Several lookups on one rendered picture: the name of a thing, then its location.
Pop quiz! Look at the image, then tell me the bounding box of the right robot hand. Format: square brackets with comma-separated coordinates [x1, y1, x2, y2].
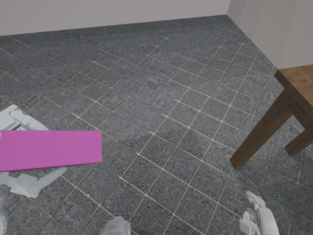
[240, 191, 279, 235]

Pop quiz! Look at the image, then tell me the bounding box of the robot left thigh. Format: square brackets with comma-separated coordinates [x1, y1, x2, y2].
[99, 218, 131, 235]

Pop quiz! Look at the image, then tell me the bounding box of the left robot hand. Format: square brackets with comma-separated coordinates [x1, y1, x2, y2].
[0, 104, 67, 198]

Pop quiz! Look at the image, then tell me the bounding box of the sponge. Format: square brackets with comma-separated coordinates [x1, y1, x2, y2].
[0, 130, 102, 172]

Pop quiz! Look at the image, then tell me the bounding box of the table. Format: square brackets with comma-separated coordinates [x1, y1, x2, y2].
[230, 64, 313, 168]

